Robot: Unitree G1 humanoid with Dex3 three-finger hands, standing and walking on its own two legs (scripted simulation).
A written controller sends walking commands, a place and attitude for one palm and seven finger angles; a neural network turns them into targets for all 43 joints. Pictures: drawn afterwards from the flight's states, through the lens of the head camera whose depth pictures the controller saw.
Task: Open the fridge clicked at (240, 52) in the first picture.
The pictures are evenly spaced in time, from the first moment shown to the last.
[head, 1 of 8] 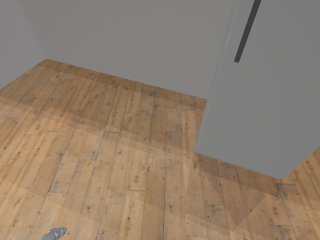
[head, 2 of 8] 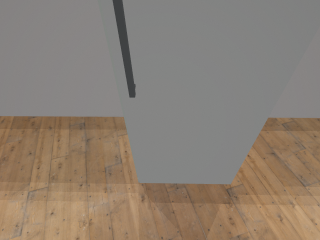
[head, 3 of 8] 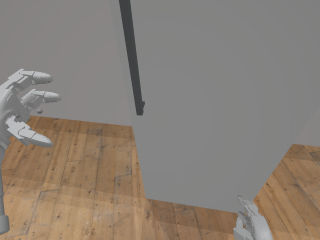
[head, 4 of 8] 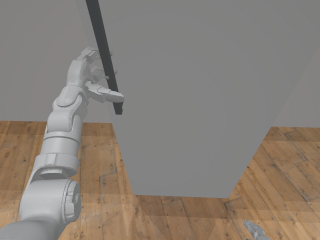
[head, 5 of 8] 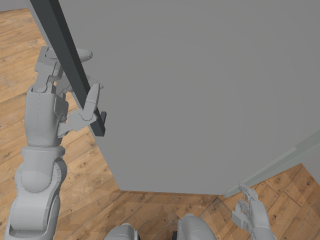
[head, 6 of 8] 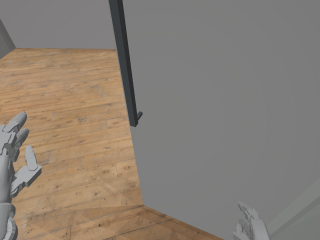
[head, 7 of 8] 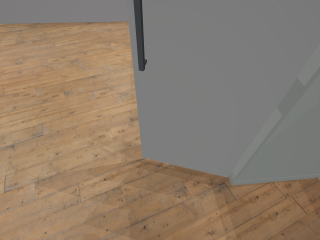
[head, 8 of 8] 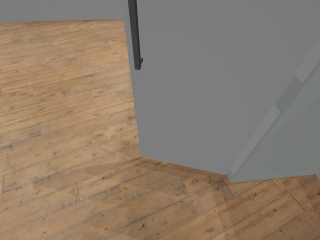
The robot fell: no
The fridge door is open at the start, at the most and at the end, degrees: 0 75 70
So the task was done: yes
